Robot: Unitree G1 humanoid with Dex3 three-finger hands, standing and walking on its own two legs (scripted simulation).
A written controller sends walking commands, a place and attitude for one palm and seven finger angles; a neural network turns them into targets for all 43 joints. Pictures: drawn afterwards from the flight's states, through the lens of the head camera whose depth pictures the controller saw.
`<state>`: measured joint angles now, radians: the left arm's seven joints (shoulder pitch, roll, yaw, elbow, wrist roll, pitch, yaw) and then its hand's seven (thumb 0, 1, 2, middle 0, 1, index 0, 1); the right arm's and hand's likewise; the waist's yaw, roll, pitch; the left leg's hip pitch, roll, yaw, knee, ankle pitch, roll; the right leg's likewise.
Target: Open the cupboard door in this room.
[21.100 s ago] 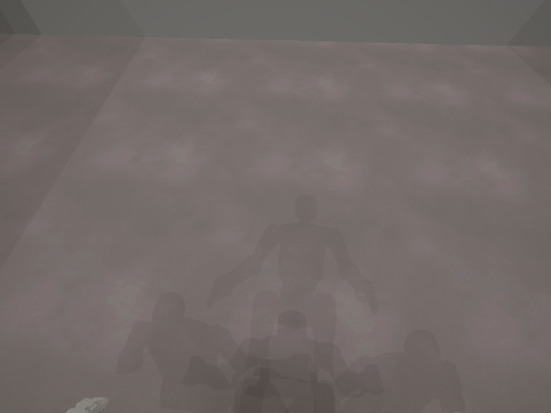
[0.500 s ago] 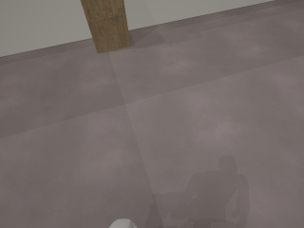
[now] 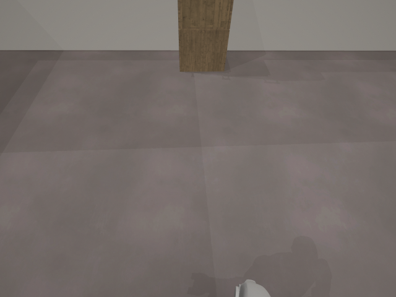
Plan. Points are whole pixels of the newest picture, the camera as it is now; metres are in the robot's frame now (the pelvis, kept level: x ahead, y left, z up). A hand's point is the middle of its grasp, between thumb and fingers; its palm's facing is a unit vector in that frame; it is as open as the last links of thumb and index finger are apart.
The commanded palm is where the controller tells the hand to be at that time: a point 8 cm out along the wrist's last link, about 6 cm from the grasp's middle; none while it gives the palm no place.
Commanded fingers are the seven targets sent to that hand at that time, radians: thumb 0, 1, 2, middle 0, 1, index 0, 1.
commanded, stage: turn or walk to find it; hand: left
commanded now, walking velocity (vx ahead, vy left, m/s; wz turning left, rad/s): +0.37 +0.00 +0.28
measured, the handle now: out of the picture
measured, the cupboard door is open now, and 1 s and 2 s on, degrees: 0 0 0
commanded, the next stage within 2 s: none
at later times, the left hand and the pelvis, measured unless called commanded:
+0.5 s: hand out of the picture +0.13 +0.15 -0.18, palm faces +0.24 -0.96 -0.18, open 7.3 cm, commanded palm none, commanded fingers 0.00 0.90 0.90 -0.20 -0.30 -0.20 -0.30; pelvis +0.20 -0.02 +0.00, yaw +10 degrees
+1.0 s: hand (123, 175) +0.47 +0.26 -0.16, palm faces +0.18 -0.97 -0.17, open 7.3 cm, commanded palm none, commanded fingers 0.00 0.90 0.90 -0.20 -0.30 -0.20 -0.30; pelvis +0.40 +0.06 +0.00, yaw +10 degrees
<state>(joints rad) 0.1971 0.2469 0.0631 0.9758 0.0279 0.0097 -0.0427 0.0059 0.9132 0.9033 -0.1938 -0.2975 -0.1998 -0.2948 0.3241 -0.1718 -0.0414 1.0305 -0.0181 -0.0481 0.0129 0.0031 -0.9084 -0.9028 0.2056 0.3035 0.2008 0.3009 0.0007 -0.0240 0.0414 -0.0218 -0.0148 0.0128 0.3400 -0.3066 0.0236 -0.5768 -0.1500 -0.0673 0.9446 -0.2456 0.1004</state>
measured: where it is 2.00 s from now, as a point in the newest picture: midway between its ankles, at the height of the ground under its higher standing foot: (183, 180)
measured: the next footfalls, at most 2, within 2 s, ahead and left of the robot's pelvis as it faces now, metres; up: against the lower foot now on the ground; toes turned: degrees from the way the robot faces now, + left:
right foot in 0.14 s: +0.22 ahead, -0.15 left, +0.00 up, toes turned -6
left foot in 0.58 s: +0.34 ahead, +0.14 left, +0.00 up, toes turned +20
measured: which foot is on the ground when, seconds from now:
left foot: down 0.00-0.14, up 0.16-0.56, down 0.58-1.00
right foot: up 0.00-0.12, down 0.14-0.60, up 0.62-1.00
